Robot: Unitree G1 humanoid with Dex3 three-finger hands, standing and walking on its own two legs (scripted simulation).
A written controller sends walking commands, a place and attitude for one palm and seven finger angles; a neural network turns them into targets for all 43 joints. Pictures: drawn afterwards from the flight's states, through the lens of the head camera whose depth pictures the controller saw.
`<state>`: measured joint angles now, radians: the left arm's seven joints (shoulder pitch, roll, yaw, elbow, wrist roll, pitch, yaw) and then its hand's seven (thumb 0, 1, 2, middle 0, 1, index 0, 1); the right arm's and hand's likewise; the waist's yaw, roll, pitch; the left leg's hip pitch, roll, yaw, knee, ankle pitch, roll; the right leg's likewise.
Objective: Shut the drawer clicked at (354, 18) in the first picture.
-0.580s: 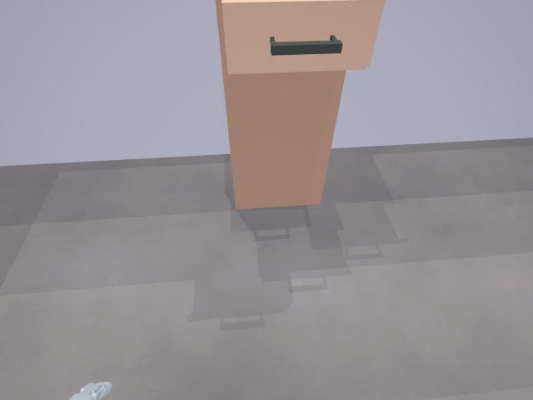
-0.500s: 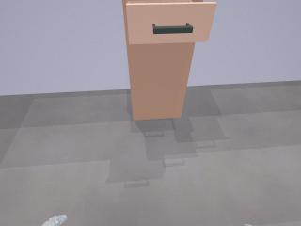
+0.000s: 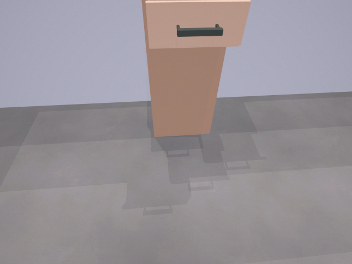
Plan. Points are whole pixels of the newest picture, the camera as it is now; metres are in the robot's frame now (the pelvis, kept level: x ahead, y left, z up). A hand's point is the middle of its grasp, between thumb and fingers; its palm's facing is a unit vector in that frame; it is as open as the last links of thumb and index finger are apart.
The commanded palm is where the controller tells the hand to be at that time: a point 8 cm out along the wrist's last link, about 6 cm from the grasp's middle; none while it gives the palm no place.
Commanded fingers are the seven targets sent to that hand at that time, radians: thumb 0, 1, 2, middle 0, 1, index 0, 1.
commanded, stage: stand and wait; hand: left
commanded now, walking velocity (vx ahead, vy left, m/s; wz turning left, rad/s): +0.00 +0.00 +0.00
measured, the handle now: (198, 29) +0.88 -0.03 +0.15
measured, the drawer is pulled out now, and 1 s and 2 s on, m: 0.25 0.25 0.25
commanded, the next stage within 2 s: look at it before walking up in 0.24 s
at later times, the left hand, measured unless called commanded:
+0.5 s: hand out of the picture +0.07 +0.24 -0.15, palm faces -0.04 -0.94 -0.33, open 7.4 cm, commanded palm none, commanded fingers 0.00 0.90 0.90 -0.20 -0.30 -0.20 -0.30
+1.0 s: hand out of the picture +0.08 +0.24 -0.15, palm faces -0.04 -0.94 -0.33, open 7.4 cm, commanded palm none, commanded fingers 0.00 0.90 0.90 -0.20 -0.30 -0.20 -0.30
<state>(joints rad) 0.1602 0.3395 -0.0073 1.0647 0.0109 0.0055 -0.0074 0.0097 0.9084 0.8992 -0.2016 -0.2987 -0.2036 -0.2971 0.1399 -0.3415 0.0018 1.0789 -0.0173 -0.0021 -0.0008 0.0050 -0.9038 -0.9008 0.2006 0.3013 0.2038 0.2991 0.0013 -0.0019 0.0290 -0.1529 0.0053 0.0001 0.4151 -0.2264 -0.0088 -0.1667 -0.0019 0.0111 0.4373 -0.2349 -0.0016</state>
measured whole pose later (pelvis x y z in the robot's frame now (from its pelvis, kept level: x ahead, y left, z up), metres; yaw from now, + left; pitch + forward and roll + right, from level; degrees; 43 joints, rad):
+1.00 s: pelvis +0.00 +0.00 +0.00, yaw -1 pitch -2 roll +0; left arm 0.14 0.34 -0.01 1.09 0.01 -0.01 -0.01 0.01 0.91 0.90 -0.20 -0.30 -0.20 -0.30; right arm 0.12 -0.34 0.00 1.11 -0.01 -0.01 0.00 0.00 -0.90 -0.90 0.20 0.30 0.20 0.30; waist 0.00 0.00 0.03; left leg -0.13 0.01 0.01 0.36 -0.20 -0.01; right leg -0.14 0.01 0.02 0.38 -0.20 0.00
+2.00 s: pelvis +0.02 +0.03 +0.00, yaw -32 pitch +0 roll -2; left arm 0.34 0.25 0.09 0.96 0.03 0.05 -0.03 0.01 0.91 0.90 -0.20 -0.30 -0.20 -0.30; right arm 0.23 -0.21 -0.03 0.89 -0.02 -0.03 -0.01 0.00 -0.91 -0.90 0.20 0.30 0.20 0.30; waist 0.03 -0.04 -0.04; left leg -0.20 0.02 0.05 0.50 -0.30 0.03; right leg -0.42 0.10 0.12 0.81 -0.38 0.00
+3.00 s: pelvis +0.29 -0.22 -0.01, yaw -64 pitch +1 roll -1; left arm 0.38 0.19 0.06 0.99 0.02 -0.05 0.00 0.01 0.91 0.90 -0.20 -0.30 -0.20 -0.30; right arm 0.06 -0.18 -0.04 0.89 -0.03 -0.03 0.01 0.00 -0.91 -0.90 0.20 0.30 0.20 0.30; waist 0.08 0.01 0.04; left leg -0.50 0.09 0.07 0.69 -0.24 -0.06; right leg -0.11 0.08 0.05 0.47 -0.38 -0.05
